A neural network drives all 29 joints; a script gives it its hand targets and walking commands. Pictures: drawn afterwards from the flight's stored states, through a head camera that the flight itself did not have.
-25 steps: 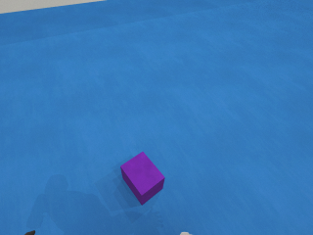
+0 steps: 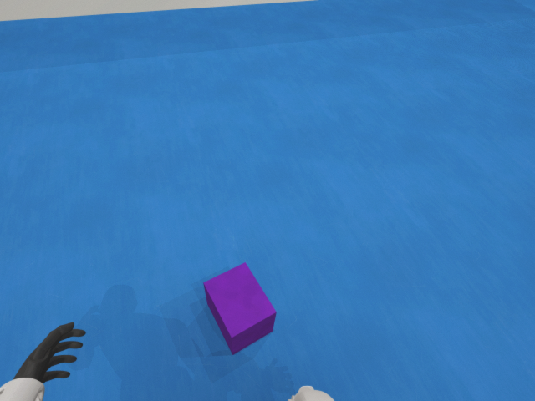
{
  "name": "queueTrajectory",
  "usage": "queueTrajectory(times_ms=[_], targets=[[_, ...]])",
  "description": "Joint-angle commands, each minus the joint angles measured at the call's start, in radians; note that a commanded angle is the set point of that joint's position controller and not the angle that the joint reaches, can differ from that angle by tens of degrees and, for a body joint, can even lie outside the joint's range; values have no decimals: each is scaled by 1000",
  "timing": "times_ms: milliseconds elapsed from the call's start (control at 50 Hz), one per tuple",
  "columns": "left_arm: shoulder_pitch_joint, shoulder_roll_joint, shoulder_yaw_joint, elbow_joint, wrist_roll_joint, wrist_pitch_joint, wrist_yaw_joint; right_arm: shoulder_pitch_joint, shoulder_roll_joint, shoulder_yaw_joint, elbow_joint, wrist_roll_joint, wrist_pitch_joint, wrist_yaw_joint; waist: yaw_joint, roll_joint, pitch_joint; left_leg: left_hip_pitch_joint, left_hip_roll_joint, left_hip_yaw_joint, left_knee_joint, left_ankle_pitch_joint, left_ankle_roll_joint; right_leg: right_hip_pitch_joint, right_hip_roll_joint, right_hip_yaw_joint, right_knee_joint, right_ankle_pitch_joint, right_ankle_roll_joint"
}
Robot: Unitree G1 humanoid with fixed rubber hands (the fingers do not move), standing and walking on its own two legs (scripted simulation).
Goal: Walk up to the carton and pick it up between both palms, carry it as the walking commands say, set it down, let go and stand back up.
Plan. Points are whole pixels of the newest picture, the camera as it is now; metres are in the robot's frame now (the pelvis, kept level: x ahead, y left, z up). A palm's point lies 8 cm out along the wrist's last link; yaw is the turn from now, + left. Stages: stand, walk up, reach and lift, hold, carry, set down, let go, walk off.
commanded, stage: walk up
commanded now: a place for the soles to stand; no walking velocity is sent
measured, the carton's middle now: (239, 307) +0.54 +0.05 -0.64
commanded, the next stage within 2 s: none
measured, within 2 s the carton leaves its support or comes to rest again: neither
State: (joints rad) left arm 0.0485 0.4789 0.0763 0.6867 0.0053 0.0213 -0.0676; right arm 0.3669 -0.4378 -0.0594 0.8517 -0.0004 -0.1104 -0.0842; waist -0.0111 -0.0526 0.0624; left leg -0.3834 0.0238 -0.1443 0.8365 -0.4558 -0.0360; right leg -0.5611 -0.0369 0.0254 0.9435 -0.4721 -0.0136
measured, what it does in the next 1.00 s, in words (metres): steps to the right, turning left: right foot, then left foot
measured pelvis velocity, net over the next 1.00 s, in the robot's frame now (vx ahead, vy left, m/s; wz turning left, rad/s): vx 0.13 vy -0.20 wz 0.43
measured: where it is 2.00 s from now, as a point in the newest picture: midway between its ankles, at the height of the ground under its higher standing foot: outside the picture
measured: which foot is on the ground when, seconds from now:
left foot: down 0.00-0.02, up 0.04-0.44, down 0.46-0.74, up 0.76-1.00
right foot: up 0.00-0.00, down 0.02-0.46, up 0.48-0.72, down 0.74-1.00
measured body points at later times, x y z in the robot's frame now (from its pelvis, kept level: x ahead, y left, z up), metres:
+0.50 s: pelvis +0.04 -0.10 +0.00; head +0.05 -0.08 +0.45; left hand +0.04 +0.24 -0.10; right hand +0.18 -0.44 -0.07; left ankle +0.07 +0.02 -0.70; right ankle +0.09 -0.15 -0.68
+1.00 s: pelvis +0.13 -0.20 +0.01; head +0.15 -0.19 +0.46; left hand +0.04 +0.14 -0.08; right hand +0.33 -0.50 -0.08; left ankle +0.09 -0.03 -0.66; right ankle +0.18 -0.28 -0.70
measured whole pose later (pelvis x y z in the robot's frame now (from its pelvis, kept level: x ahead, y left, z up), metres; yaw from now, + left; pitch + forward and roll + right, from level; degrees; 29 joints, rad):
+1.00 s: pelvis +0.13 -0.20 +0.01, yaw +25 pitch -2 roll +2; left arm 0.32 0.46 0.08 0.77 0.01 -0.03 -0.03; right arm 0.34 -0.47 -0.06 0.85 0.00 -0.07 -0.06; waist 0.03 -0.05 0.08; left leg -0.50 -0.02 -0.08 1.01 -0.44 0.04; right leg -0.37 -0.07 -0.09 0.85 -0.45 -0.03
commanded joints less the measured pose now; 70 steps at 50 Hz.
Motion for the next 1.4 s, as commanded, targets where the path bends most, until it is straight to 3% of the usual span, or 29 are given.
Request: queueTrajectory(times_ms=[0,20,60,140,340,380,400,420,440,460,560,640,680,700,720,740,760,820,960,1020,1040,1060,1080,1100,1160,1200,1220,1300,1380], targets=[[320,268,130,-2,74,-33,0,-36,-158,-26,-105,-18,-18,-39,227,-315,-169,-489,-92,44,324,34,87,635,-163,224,-449,-61,-75],[252,342,143,-42,72,-28,6,-30,-190,-40,-106,-4,-8,-56,167,-327,-113,-607,-113,79,490,-184,63,551,-383,587,-701,-208,-126],[140,250,129,-74,42,-25,13,-15,-248,-64,-33,-20,15,-46,80,-67,11,-466,-17,48,504,9,72,341,-302,427,-698,-249,-103],[133,207,113,-110,47,-28,11,78,-246,-90,3,-25,31,-12,49,-113,70,-339,14,122,366,66,36,257,-222,208,-687,-170,-66],[201,199,108,-135,61,-1,-8,88,-244,-79,16,-12,24,2,63,-96,14,-111,19,249,-37,21,54,321,-294,98,-658,-169,-175],[152,170,88,-142,65,12,-11,216,-251,-89,41,-14,8,-11,-4,-43,-35,127,9,231,-165,126,87,129,-243,-2,-517,-190,-139],[123,145,79,-151,63,20,-13,316,-303,-111,66,-23,4,-22,-76,70,-47,311,49,96,-217,4,133,-50,-212,-50,-292,-247,-92],[102,101,67,-169,62,24,-11,402,-367,-124,60,-29,-3,-43,-134,259,-33,342,210,-285,-446,-290,203,-186,-86,-119,45,-161,-58],[83,127,74,-182,57,24,-7,311,-423,-122,23,-40,1,-55,-83,217,28,273,375,-693,-559,-466,317,-354,-19,6,205,-94,6],[69,189,88,-171,65,30,-6,203,-445,-121,-13,-17,4,-62,-59,100,35,219,422,-763,-560,-445,347,-324,-49,93,263,-59,42],[234,214,103,-36,55,30,-32,23,-350,-88,-37,-40,-12,-40,22,70,-51,-30,234,-280,-404,-197,270,-52,-50,32,258,-5,10],[210,181,86,-34,35,23,-9,-35,-380,-96,-54,-51,4,-8,6,250,-43,-95,197,-263,-391,-273,254,30,-42,-36,82,-80,5],[353,146,86,29,26,-4,5,-137,-325,-79,-83,-54,20,2,115,170,-50,-274,126,-87,-211,-158,211,335,-19,-76,-229,-5,-27],[436,184,95,63,30,-23,22,-88,-254,-56,-54,-58,32,9,148,-11,-54,-339,19,19,81,-131,159,436,-7,-7,-362,-92,-1],[470,282,97,47,47,-32,35,-80,-146,-23,-97,-31,34,6,190,-281,-7,-546,-134,91,374,-185,93,407,-218,395,-561,-395,-44],[318,346,99,-4,47,-36,42,-94,-206,-49,-108,-25,35,-6,102,-199,59,-549,-114,-23,411,-138,70,253,-359,684,-772,-561,-107],[217,321,100,-22,32,-43,48,-119,-258,-67,-75,-21,30,-6,74,-19,120,-460,-80,-74,438,-35,59,208,-327,670,-779,-417,-104],[188,259,82,-5,28,-70,61,41,-251,-64,-27,-16,31,30,31,-109,22,-338,-23,25,304,52,50,290,-244,322,-557,-66,-95],[320,216,65,31,7,-60,73,-64,-174,-40,-57,-12,19,30,76,-127,-62,-195,-33,163,-5,34,71,464,-268,134,-328,864,-126],[238,174,43,-6,-10,-49,64,50,-190,-51,-25,-28,2,22,5,-83,-134,115,-58,138,-227,273,116,289,-198,13,-144,745,-86],[221,147,33,-10,-16,-50,69,85,-237,-65,-22,-38,-3,12,-26,66,-162,226,41,-58,-221,344,176,128,-170,-19,23,653,-35],[196,106,26,-10,-35,-49,68,50,-296,-64,-65,-33,-5,11,-30,204,-151,206,190,-338,-268,526,296,35,-40,-31,171,286,6],[176,132,37,-13,-30,-36,75,29,-319,-74,-75,-21,1,18,-20,217,-132,182,291,-441,-284,549,390,8,-21,30,151,-197,10],[166,135,35,-2,-25,-28,78,-27,-318,-71,-75,-23,5,18,-6,227,-68,93,296,-437,-274,520,401,17,-41,50,124,-243,5],[310,147,41,88,0,-58,73,-171,-238,-42,-111,-22,37,28,101,126,-52,-165,90,-154,-109,329,204,289,-43,23,-289,37,-31],[292,271,65,84,26,-81,70,-171,-171,-26,-132,-14,56,35,85,-98,4,-321,-99,38,154,13,103,271,-297,439,-588,-176,-119],[227,258,65,77,27,-82,65,-128,-217,-45,-96,-15,56,33,58,-79,58,-275,-49,27,179,-81,89,190,-370,466,-614,-140,-164],[93,216,47,53,17,-71,61,-13,-200,-52,-29,-25,38,53,-6,-65,-27,6,-24,146,-68,94,84,150,-213,171,-441,63,-117],[108,147,34,57,-9,-61,58,-103,-242,-40,-58,-31,3,45,35,111,-130,75,83,-167,-150,444,163,172,-86,16,-199,222,-34]])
